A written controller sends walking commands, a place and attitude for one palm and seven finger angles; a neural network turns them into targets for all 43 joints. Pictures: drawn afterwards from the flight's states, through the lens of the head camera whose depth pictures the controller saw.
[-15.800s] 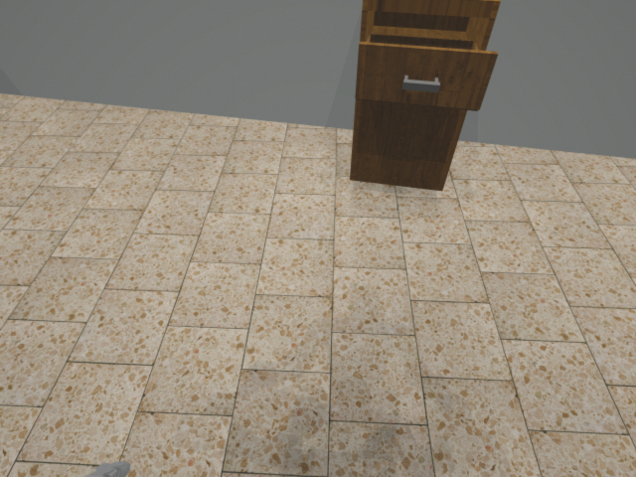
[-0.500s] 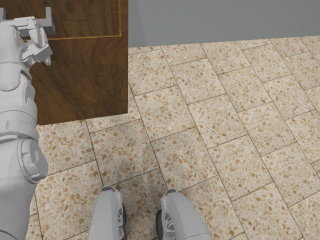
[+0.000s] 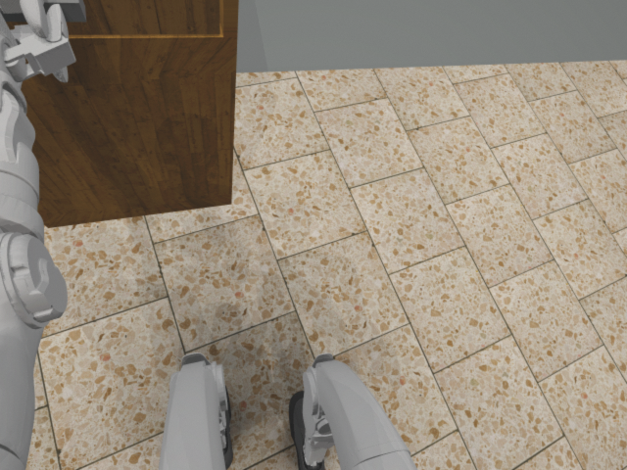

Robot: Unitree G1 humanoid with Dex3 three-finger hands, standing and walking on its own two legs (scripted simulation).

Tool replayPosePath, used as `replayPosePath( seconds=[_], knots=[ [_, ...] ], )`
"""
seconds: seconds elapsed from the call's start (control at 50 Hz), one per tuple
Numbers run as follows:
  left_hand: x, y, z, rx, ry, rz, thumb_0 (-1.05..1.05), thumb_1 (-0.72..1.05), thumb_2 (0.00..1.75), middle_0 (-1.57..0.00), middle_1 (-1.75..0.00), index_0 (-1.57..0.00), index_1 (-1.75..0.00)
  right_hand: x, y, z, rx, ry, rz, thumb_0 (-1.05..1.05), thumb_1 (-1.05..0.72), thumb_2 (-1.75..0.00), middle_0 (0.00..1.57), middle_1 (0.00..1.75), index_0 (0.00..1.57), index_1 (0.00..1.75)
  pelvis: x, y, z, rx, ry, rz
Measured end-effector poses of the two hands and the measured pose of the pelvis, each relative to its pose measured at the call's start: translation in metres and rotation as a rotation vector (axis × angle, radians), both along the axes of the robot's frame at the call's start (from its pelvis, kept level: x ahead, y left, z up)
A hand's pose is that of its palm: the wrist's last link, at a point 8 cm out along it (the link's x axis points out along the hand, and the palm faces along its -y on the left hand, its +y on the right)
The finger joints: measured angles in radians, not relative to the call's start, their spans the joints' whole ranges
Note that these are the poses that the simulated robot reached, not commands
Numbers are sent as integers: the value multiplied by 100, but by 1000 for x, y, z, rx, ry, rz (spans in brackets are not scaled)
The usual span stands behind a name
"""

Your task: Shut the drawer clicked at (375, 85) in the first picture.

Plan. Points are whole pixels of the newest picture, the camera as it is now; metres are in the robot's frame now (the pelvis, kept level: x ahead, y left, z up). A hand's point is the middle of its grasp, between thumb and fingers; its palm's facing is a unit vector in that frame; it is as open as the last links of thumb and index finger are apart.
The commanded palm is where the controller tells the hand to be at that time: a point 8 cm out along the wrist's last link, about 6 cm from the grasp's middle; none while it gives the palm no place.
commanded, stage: pull the fist back off the drawer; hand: left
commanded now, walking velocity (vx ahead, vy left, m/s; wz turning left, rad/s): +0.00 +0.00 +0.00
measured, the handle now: out of the picture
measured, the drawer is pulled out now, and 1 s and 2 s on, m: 0.00 0.00 0.00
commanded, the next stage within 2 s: draw the hand back to the body in 0.66 s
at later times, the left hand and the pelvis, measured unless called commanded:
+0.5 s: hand (68, 42) +0.57 +0.22 +0.08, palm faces +0.14 -0.99 -0.03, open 3.1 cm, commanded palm +0.55 +0.23 +0.08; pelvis +0.01 +0.00 +0.01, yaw +0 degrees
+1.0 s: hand (41, 67) +0.51 +0.22 +0.11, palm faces +0.14 -0.99 -0.05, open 3.3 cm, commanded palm +0.46 +0.26 +0.13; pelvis +0.07 +0.00 +0.07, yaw +1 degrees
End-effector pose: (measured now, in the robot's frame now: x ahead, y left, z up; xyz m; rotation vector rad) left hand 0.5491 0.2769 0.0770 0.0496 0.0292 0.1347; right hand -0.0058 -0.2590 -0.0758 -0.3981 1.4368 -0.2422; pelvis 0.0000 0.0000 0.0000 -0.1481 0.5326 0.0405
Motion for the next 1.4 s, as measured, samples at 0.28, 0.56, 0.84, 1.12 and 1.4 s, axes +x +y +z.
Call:
replayPosePath(
  seconds=[0.28, 0.56, 0.84, 1.12, 1.4],
  knots=[
    [-1, -1, 2, 0, -1, 1, 2, 62, 94, -140, -160, -140, -160, -11, 5, 1, 20, 5, -14, 0, -91, -90, 20, 30, 21, 30, -1, 2, 0, -1, -5, -5],
    [-7, -14, 0, -22, -12, 14, 2, 80, 91, -140, -160, -140, -160, 13, 8, 5, 77, 2, -43, 0, -91, -90, 20, 30, 21, 30, 18, 2, 16, 21, -21, -20],
    [-13, -8, 5, -12, -37, 22, 2, 89, 90, -140, -160, -140, -160, 74, 1, 8, 104, -42, -37, 0, -91, -90, 20, 30, 20, 30, 50, 0, 31, 46, -35, -24],
    [-111, 1, 69, -7, -36, 48, 2, 90, 90, -140, -160, -140, -160, 179, 13, 65, 172, -314, 47, 1, -91, -90, 20, 30, 20, 30, 82, -1, 90, 87, -201, 7],
    [-197, -4, 127, 168, 62, 97, 2, 90, 90, -140, -160, -140, -160, 259, 28, 121, 198, -606, 134, 1, -91, -90, 20, 29, 20, 30, 81, -2, 126, 130, -388, 18]
  ],
)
